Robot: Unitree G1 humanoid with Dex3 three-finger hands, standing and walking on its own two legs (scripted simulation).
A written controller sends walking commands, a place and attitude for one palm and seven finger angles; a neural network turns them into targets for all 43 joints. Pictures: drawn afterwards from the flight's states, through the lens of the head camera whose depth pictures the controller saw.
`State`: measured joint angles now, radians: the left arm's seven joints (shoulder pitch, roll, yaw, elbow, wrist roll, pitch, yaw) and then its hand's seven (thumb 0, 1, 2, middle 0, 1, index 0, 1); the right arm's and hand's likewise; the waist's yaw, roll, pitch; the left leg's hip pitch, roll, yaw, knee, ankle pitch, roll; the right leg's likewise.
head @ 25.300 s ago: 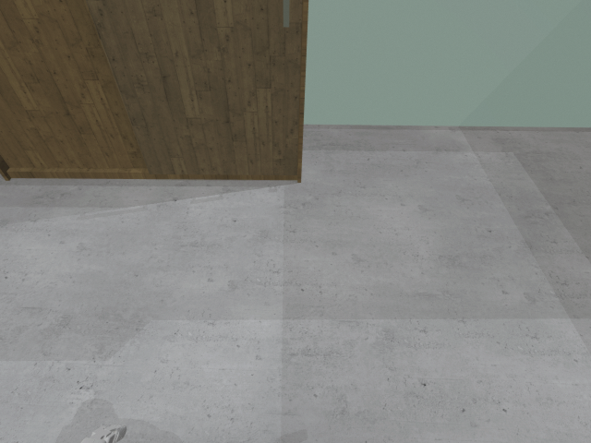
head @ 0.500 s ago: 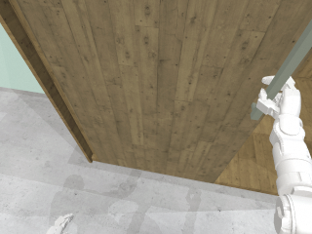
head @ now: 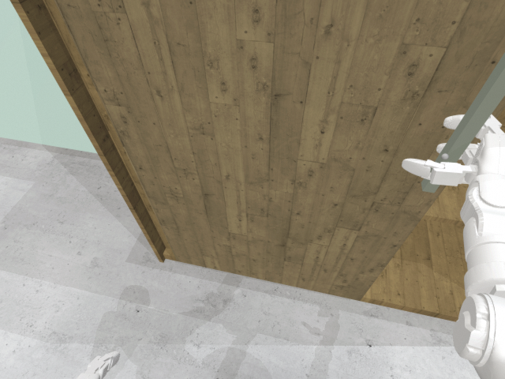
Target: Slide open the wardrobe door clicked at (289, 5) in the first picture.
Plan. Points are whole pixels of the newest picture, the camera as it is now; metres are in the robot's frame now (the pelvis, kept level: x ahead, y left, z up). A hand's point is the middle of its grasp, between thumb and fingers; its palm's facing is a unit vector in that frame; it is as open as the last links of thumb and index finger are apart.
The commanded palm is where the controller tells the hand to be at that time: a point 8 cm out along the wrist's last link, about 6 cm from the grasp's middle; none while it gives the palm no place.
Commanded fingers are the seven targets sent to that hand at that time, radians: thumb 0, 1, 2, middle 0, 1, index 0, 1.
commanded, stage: loosen the grip on the handle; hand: right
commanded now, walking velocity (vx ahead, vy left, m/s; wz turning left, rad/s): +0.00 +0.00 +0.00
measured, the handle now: (473, 108) +0.50 -0.28 +0.18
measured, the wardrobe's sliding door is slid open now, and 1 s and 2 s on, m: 0.65 0.65 0.65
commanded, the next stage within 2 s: slip the hand off the handle in 0.24 s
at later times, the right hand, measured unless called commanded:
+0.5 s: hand (457, 160) +0.46 -0.27 +0.12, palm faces +0.30 +0.93 -0.19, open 13.8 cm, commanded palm +0.41 -0.32 +0.13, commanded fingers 0.00 0.55 -0.20 0.25 1.15 0.25 1.15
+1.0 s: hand (501, 165) +0.45 -0.34 +0.12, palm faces +0.33 +0.92 -0.21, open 14.6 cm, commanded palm +0.40 -0.37 +0.13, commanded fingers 0.00 0.55 -0.20 0.25 1.15 0.25 1.15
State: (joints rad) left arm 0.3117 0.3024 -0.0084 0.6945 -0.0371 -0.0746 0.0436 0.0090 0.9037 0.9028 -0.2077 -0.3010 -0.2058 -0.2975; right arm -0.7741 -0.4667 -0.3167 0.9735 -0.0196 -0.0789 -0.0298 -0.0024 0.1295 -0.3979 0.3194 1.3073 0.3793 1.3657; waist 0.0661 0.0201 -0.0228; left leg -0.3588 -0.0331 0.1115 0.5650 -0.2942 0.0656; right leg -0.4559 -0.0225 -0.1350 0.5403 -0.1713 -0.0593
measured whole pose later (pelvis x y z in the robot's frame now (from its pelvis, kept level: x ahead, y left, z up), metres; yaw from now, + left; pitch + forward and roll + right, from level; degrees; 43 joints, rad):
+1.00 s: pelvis +0.02 -0.03 +0.00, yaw -1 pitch +7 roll +2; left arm 0.35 0.29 -0.03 0.69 -0.03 -0.08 0.09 0.01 0.90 0.90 -0.21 -0.30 -0.21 -0.30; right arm -0.73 -0.59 -0.37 0.95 -0.01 -0.09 0.08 -0.02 0.54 -0.20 0.25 1.15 0.26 1.15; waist 0.06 0.01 -0.04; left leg -0.38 -0.01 0.12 0.58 -0.32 0.03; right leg -0.51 0.00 -0.12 0.61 -0.22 -0.09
